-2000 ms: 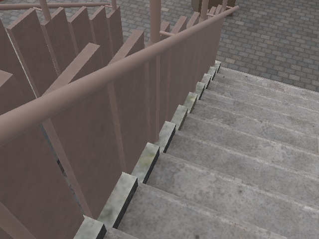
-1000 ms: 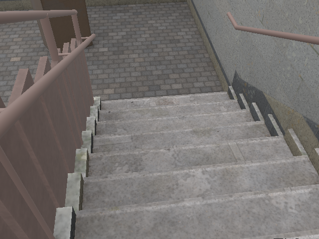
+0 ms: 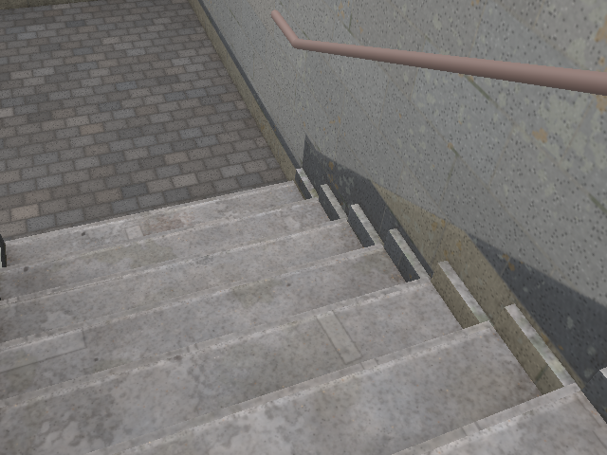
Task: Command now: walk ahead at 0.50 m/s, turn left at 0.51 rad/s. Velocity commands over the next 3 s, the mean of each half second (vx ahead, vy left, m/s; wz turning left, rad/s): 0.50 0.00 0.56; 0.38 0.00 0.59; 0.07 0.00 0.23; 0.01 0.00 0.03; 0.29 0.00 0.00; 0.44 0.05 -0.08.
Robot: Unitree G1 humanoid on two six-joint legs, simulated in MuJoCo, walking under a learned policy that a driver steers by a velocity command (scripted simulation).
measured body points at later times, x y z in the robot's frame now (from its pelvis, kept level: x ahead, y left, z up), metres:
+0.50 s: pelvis +0.29 -0.06 -0.14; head +0.29 -0.06 +0.31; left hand +0.34 +0.20 -0.26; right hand +0.35 -0.33 -0.28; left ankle +0.14 +0.03 -0.63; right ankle +0.35 -0.13 -0.86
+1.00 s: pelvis +0.49 +0.05 -0.25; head +0.51 +0.07 +0.20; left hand +0.25 +0.15 -0.39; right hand +0.80 +0.02 -0.35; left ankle +0.59 +0.19 -0.98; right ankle +0.36 -0.14 -0.84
